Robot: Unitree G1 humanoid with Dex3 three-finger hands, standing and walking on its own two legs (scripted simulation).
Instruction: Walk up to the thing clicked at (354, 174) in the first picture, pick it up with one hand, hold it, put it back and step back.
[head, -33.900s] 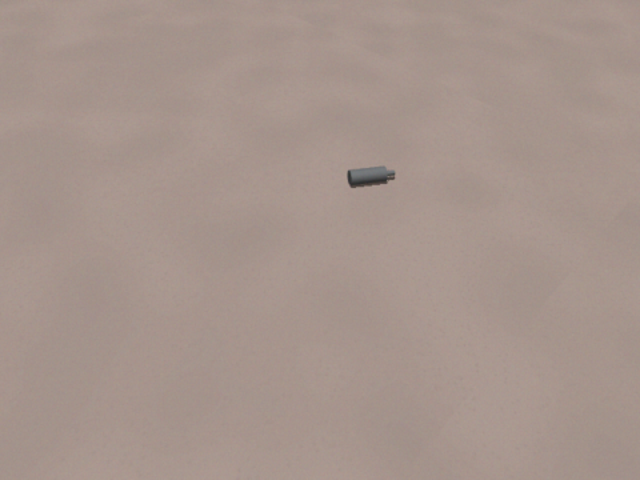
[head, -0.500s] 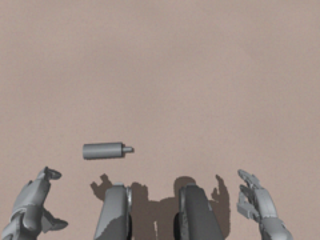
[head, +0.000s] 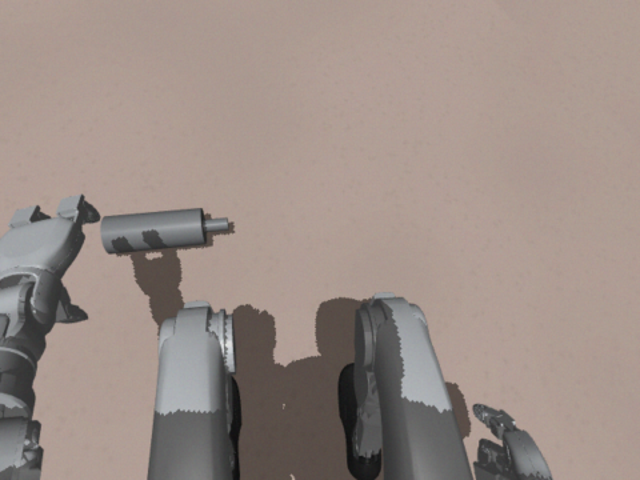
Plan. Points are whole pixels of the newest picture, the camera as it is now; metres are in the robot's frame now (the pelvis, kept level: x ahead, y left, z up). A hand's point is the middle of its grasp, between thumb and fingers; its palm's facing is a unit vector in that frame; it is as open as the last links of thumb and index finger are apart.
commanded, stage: rise first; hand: left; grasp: from above
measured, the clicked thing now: (169, 229) +0.51 +0.24 -0.37
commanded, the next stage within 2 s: none
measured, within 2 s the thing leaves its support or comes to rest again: neither
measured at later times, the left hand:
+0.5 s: hand (95, 252) +0.42 +0.31 -0.21, palm faces -0.47 -0.04 -0.88, open 14.2 cm
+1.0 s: hand (112, 244) +0.44 +0.30 -0.24, palm faces -0.47 -0.06 -0.88, open 14.0 cm
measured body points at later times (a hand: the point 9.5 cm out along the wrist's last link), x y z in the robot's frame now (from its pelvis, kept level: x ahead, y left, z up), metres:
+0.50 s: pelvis +0.01 +0.01 -0.05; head +0.23 +0.06 +0.34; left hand +0.44 +0.31 -0.16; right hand +0.10 -0.27 -0.17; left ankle +0.09 +0.13 -0.37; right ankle +0.10 -0.13 -0.37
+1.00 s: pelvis +0.01 +0.00 -0.07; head +0.25 +0.06 +0.31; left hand +0.46 +0.30 -0.19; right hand +0.08 -0.28 -0.18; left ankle +0.09 +0.13 -0.37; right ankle +0.10 -0.13 -0.37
